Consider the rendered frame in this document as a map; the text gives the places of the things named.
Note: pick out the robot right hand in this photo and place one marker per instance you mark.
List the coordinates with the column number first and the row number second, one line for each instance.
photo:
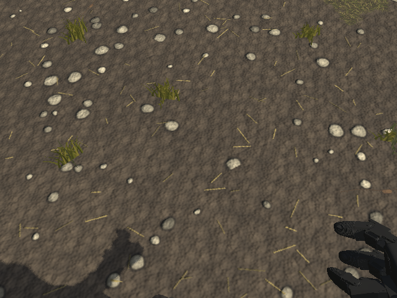
column 382, row 266

